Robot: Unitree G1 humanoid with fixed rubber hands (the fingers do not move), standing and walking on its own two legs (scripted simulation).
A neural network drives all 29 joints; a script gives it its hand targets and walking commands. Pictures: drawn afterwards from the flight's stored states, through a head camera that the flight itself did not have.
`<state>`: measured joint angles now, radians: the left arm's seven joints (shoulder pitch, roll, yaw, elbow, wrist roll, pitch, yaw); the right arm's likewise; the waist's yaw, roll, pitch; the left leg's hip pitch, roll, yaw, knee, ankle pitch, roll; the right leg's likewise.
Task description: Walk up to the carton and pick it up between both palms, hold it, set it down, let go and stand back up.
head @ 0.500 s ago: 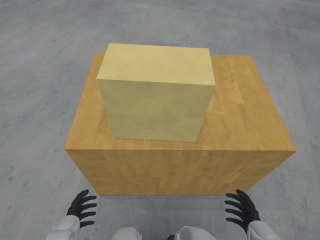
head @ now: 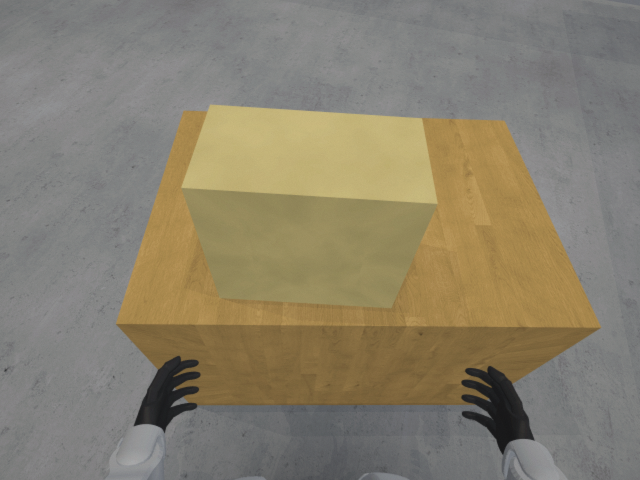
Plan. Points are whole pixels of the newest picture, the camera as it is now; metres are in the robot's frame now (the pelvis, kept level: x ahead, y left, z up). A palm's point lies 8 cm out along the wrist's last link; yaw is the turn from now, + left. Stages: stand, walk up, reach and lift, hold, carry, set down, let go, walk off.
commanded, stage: reach and lift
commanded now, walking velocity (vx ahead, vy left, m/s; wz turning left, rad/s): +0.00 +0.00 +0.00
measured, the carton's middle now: (310, 217) +0.49 +0.03 -0.03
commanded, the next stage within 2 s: none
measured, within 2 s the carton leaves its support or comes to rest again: neither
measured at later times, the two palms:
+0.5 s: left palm (133, 359) +0.26 +0.26 -0.05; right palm (524, 380) +0.23 -0.26 -0.06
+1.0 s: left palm (153, 291) +0.33 +0.24 +0.00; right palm (528, 306) +0.31 -0.26 +0.01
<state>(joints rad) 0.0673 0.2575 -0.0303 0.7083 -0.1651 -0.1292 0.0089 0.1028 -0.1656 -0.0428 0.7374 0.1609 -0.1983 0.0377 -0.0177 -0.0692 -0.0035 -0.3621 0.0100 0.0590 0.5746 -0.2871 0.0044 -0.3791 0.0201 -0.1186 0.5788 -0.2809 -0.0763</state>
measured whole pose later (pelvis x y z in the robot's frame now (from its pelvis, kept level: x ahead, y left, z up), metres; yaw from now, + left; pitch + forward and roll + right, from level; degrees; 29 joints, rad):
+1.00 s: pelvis -0.02 +0.01 -0.03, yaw +1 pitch +14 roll +0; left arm -0.46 0.38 -0.14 0.95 -0.37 -0.27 -0.03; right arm -0.45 -0.39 0.08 1.01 0.48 -0.31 0.06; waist -0.04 -0.02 -0.18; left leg -0.70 0.01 0.04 0.78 -0.33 0.02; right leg -0.70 0.00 -0.14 0.77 -0.31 -0.07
